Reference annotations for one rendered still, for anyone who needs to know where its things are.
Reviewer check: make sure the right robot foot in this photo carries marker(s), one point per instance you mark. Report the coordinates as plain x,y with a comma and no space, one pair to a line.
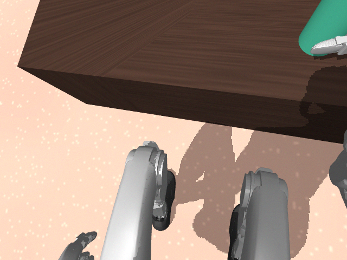
233,232

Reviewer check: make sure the left robot hand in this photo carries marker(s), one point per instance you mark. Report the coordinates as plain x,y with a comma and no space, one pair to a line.
74,250

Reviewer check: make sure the left robot foot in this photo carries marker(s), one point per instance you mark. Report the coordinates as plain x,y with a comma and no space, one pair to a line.
163,223

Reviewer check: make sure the right robot arm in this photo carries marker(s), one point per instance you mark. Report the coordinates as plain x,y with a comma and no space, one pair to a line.
338,171

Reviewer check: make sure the bottle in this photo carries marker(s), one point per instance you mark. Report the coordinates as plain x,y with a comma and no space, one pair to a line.
328,21

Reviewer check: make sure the right robot hand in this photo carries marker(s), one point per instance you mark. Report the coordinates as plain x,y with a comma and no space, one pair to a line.
335,45

